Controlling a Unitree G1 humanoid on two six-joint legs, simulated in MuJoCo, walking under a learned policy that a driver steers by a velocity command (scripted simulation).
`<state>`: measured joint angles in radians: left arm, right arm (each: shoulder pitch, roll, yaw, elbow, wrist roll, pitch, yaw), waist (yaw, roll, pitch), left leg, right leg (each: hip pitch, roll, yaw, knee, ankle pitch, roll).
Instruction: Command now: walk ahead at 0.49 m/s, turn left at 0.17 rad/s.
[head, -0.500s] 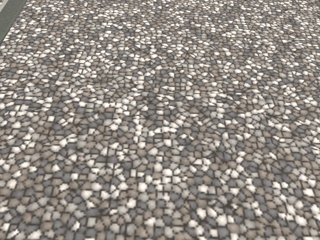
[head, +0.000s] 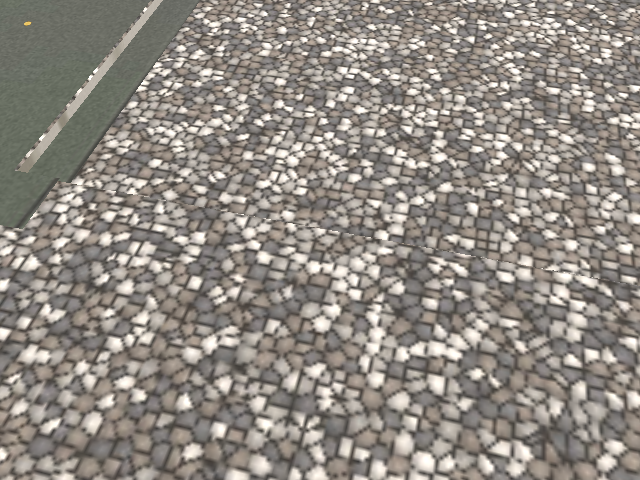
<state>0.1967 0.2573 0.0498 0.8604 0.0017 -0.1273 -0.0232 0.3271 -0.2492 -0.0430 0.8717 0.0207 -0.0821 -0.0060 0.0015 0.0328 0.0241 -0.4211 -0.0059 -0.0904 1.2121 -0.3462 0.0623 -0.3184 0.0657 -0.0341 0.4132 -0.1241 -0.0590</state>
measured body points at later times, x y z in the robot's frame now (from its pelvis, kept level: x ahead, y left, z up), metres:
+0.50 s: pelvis +0.27 +0.05 +0.01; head +0.29 +0.06 +0.45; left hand +0.38 +0.31 -0.13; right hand +0.35 -0.23 -0.09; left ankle +0.31 +0.15 -0.74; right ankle +0.20 -0.09 -0.65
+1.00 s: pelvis +0.49 -0.08 -0.01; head +0.53 -0.11 +0.44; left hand +0.75 +0.08 -0.10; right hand +0.45 -0.38 -0.13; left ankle +0.49 +0.11 -0.64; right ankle +0.51 -0.16 -0.74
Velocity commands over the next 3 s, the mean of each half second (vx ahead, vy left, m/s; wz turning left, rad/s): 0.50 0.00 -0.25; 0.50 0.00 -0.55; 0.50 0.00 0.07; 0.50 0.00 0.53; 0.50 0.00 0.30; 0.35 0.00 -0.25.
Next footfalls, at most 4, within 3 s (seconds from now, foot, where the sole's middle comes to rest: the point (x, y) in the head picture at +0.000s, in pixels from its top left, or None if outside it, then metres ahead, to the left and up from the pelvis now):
0.34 left None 0.35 0.15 -0.77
0.86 right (427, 445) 0.55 -0.18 -0.77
1.44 left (401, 291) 0.94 -0.16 -0.77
1.98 right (497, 241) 1.14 -0.45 -0.82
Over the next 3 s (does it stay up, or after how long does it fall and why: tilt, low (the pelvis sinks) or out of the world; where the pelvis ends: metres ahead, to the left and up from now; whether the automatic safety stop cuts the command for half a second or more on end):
stays up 1.53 -0.37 -0.07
